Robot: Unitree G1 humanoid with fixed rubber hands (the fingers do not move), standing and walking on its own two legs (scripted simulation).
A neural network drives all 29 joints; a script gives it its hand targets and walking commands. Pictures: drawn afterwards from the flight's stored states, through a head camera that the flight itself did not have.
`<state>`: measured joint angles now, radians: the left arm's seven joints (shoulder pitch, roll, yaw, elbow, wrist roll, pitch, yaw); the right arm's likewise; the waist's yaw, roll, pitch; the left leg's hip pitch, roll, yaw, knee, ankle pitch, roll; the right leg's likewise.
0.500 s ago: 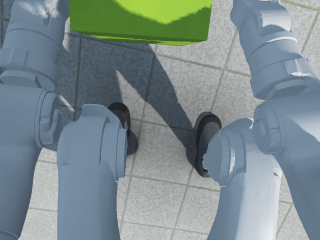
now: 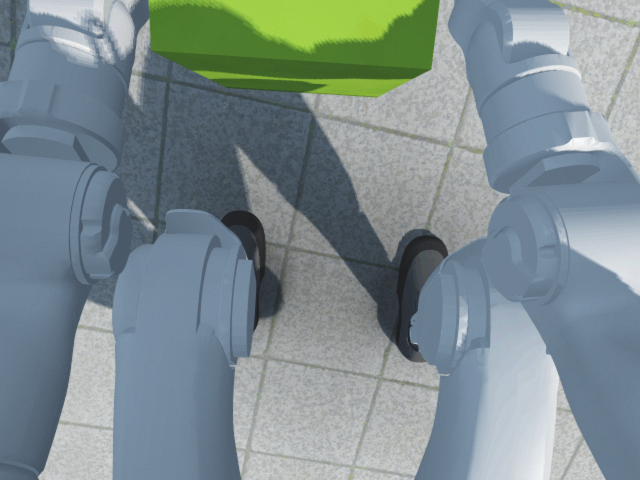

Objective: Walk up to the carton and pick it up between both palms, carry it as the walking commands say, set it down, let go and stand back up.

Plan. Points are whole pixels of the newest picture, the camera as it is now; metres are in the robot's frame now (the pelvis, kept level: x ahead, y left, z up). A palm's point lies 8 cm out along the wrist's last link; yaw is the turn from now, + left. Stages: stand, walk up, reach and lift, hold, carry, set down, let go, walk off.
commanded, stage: reach and lift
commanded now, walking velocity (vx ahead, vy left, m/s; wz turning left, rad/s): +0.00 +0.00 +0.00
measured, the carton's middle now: out of the picture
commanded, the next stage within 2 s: none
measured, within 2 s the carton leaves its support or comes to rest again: leaves its support in 0.38 s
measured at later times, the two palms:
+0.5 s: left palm out of the picture +0.54 +0.21 -0.16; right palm out of the picture +0.58 -0.08 -0.14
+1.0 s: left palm out of the picture +0.55 +0.21 -0.08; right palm out of the picture +0.55 -0.08 -0.09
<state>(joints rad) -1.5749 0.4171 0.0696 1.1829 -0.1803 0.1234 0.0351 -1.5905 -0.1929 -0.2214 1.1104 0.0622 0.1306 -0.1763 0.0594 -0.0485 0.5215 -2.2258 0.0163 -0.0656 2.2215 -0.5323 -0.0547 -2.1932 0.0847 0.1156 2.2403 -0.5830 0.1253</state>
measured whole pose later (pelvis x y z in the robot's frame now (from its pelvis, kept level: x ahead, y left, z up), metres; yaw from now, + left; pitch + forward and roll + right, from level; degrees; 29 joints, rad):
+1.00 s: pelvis -0.02 +0.00 +0.04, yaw +1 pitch +28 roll -3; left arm -1.58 0.31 0.23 0.87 0.05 0.38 0.05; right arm -1.46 -0.08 -0.47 0.71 -0.09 0.32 -0.17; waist 0.06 -0.06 0.52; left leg -2.11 -0.03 -0.09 2.08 -0.47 -0.06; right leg -2.05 0.05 0.08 2.10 -0.55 0.10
